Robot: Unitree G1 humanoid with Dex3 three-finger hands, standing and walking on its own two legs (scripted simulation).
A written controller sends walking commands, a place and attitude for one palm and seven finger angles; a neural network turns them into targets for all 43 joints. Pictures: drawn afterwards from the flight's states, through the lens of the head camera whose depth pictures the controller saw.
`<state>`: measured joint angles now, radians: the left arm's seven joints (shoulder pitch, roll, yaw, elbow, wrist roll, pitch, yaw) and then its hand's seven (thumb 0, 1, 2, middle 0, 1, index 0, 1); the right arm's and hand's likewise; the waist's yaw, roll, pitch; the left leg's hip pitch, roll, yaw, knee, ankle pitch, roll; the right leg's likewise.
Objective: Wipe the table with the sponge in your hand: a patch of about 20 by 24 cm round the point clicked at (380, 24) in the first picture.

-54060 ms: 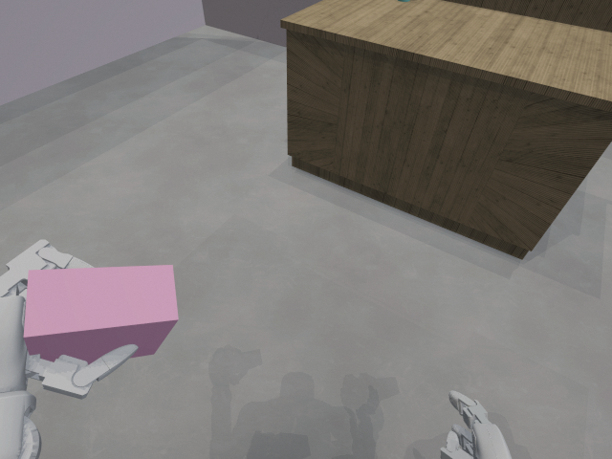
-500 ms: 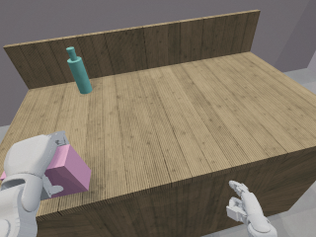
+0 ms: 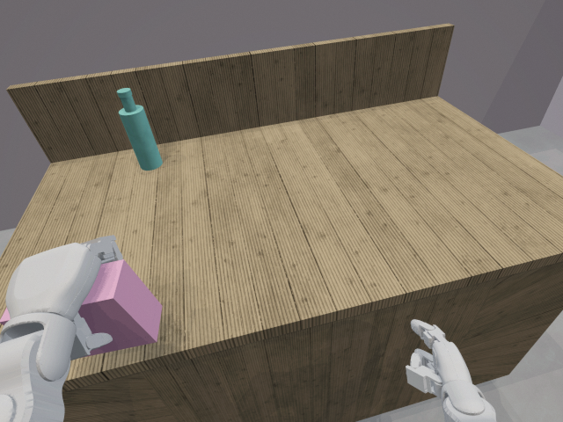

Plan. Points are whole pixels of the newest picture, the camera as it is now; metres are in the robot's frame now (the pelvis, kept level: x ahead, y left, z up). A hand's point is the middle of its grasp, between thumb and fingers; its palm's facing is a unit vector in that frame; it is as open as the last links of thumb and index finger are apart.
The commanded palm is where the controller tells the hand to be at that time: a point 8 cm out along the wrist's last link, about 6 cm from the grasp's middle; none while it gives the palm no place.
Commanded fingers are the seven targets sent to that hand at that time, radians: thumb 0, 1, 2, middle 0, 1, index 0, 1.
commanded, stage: step back with the hand held close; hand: left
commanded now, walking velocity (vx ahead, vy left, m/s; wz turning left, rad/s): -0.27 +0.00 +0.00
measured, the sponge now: (98, 319) +0.18 +0.29 +0.09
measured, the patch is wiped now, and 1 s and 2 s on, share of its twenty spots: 0.95 0.95 0.95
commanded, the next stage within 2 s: stop stepping back and stand still in 1.60 s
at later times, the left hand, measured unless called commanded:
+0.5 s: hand (82, 280) +0.19 +0.27 +0.18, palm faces +0.40 -0.82 -0.42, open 9.8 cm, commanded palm +0.13 +0.31 +0.20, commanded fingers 0.00 0.10 1.30 -1.20 -1.60 -1.20 -1.60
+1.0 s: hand (56, 311) +0.14 +0.27 +0.18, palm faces +0.43 -0.81 -0.40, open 9.8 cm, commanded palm +0.09 +0.31 +0.20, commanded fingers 0.00 0.10 1.30 -1.20 -1.60 -1.20 -1.60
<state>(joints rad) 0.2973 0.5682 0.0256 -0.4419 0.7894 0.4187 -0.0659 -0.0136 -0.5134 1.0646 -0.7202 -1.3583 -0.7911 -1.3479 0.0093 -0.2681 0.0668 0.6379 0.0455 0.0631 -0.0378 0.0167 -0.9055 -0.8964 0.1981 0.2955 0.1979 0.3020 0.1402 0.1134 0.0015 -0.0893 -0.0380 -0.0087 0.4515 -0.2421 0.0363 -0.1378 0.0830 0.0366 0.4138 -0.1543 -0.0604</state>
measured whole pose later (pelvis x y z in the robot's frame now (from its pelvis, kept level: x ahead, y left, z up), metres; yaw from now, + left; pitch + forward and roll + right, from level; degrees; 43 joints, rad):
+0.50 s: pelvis -0.03 +0.03 -0.02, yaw +0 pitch +0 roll -1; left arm 0.47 0.44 0.41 -0.57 -0.06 -0.12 0.13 -0.02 -0.52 1.07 -0.72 -1.36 -0.79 -1.35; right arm 0.29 -0.25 0.01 0.61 0.02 -0.01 -0.07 0.02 -0.91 -0.90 0.20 0.30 0.20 0.30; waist -0.04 -0.01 -0.04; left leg -0.38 -0.07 0.00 0.64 -0.28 0.07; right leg -0.41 0.06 0.03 0.58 -0.18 -0.01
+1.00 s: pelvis -0.06 +0.03 -0.03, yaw +2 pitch +1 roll -1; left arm 0.45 0.43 0.41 -0.67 -0.03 -0.16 0.15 -0.02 -0.52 1.07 -0.72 -1.36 -0.79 -1.35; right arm 0.18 -0.21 0.02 0.56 0.00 -0.03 -0.06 0.01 -0.90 -0.90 0.20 0.30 0.20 0.30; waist -0.01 -0.04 -0.01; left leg -0.49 -0.05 0.04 0.73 -0.26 0.08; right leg -0.51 0.04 0.02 0.66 -0.18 0.00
